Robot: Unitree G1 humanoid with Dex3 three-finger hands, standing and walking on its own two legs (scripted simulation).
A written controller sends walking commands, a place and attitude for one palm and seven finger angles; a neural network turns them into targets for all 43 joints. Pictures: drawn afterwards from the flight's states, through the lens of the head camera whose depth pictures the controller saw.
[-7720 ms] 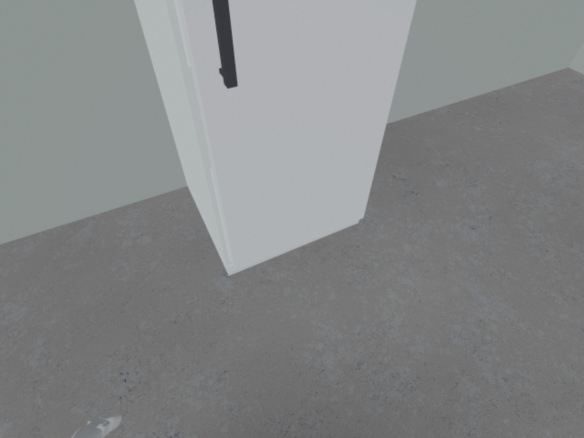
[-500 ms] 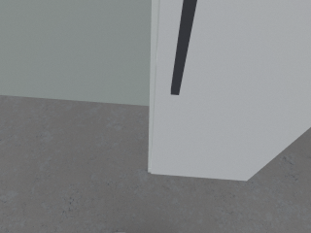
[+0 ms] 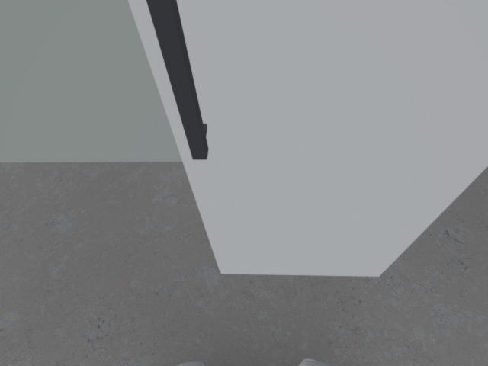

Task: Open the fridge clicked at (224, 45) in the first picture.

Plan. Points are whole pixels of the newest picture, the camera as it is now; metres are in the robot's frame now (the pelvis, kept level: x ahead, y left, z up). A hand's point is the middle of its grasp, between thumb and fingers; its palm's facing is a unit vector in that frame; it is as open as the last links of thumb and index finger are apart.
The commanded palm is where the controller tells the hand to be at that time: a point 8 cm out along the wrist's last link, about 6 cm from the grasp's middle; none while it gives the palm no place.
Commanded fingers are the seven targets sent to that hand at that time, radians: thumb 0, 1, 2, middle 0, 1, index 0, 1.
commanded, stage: shuffle to correct the standing spot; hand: left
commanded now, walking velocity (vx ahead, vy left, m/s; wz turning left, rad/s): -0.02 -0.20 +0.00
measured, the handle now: (177, 36) +0.44 +0.09 +0.29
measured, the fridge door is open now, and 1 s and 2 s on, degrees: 0 0 0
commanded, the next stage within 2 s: come to a stop and stand still in 0.08 s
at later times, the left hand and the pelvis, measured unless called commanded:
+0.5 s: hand out of the picture +0.02 +0.10 -0.16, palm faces +0.06 -0.98 -0.20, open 7.3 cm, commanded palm none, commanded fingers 0.00 0.90 0.90 -0.20 -0.30 -0.20 -0.30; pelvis +0.01 -0.08 +0.01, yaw +1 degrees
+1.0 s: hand out of the picture +0.01 +0.11 -0.16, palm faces +0.02 -0.98 -0.20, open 7.3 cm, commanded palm none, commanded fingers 0.00 0.90 0.90 -0.20 -0.30 -0.20 -0.30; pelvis -0.01 -0.07 +0.01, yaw +2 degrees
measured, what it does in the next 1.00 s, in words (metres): steps on the spot: left foot, then right foot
